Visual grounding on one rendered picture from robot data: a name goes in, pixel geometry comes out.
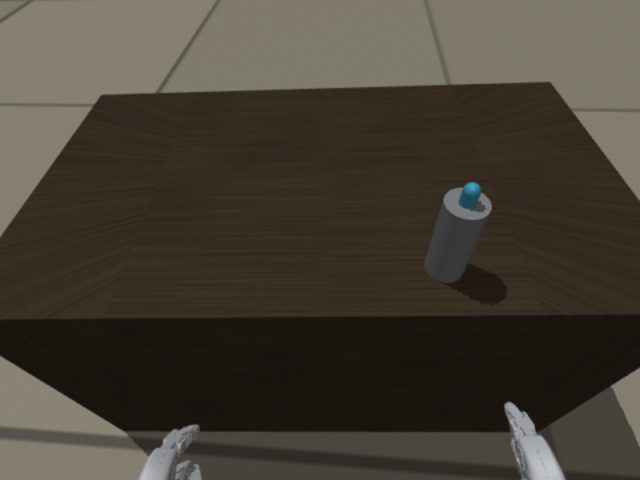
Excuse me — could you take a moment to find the bottle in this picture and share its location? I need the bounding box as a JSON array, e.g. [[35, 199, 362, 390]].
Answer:
[[424, 182, 492, 283]]

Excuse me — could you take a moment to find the right robot hand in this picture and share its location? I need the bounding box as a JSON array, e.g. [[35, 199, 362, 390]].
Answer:
[[504, 402, 566, 480]]

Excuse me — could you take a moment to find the left robot hand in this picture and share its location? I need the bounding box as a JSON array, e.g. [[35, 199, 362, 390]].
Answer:
[[138, 424, 202, 480]]

